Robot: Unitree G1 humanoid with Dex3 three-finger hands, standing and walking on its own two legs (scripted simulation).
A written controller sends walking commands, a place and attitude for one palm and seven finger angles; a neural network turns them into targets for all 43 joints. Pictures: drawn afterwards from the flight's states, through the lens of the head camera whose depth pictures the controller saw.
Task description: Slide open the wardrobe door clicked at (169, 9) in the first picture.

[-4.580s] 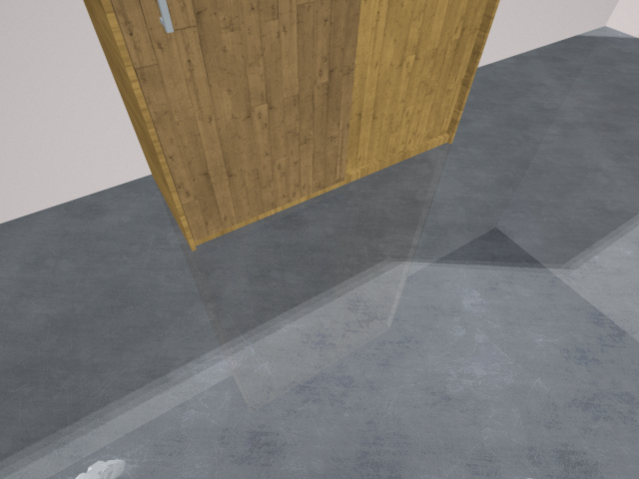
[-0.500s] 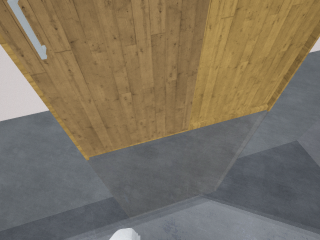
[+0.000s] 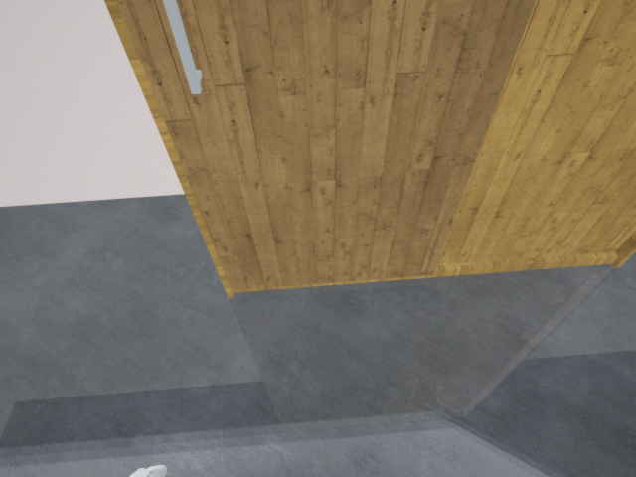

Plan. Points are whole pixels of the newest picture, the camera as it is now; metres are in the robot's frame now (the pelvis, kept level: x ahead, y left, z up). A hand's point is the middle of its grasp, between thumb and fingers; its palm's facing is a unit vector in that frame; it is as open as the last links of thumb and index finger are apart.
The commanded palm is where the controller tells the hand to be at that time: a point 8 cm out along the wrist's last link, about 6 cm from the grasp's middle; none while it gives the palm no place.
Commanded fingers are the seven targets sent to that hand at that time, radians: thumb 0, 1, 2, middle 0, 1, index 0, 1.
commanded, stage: take the last steps up to it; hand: left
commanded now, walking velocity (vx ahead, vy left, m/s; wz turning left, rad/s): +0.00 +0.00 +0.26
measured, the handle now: (184, 37) +0.75 +0.28 +0.18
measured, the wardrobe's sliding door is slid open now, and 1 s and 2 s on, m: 0.00 0.00 0.00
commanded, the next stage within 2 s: come to a stop and stand still in 1.24 s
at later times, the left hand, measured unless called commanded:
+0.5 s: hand out of the picture -0.07 +0.23 -0.17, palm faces +0.19 -0.97 -0.17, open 7.4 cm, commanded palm none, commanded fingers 0.00 0.90 0.90 -0.20 -0.30 -0.20 -0.30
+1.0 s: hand (210, 371) +0.29 +0.21 -0.16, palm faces +0.05 -0.98 -0.17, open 7.4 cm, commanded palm none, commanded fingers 0.00 0.90 0.90 -0.20 -0.30 -0.20 -0.30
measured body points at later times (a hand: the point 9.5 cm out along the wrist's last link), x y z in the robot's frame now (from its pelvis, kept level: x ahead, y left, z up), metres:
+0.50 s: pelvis +0.01 +0.05 +0.01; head +0.00 +0.08 +0.46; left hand -0.08 +0.28 -0.16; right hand +0.08 -0.18 -0.13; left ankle -0.02 +0.14 -0.73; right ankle +0.01 -0.09 -0.70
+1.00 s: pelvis +0.17 +0.03 -0.01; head +0.20 +0.03 +0.44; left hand +0.29 +0.26 -0.15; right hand +0.05 -0.16 -0.16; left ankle +0.00 +0.14 -0.69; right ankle +0.27 -0.05 -0.73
